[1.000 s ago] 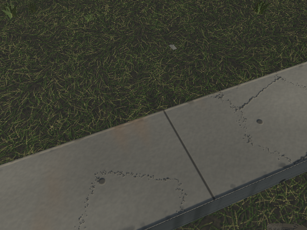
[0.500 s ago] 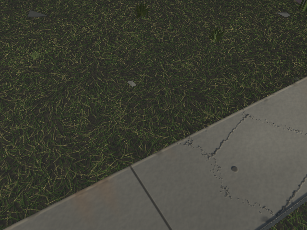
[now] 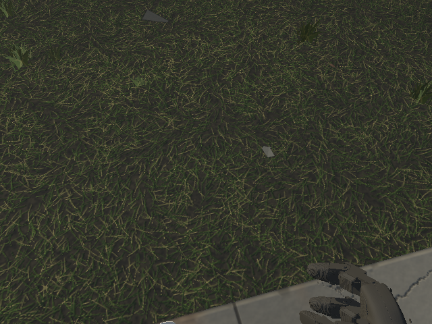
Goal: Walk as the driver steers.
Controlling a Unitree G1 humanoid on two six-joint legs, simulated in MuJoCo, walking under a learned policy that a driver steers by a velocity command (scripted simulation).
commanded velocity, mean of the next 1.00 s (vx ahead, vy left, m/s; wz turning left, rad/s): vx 0.50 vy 0.00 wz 0.37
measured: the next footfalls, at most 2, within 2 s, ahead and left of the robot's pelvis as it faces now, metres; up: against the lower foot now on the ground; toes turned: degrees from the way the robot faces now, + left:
left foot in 0.04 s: +0.16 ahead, +0.08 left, +0.15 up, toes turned +4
right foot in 0.50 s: +0.41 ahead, -0.05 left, +0.15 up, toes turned +24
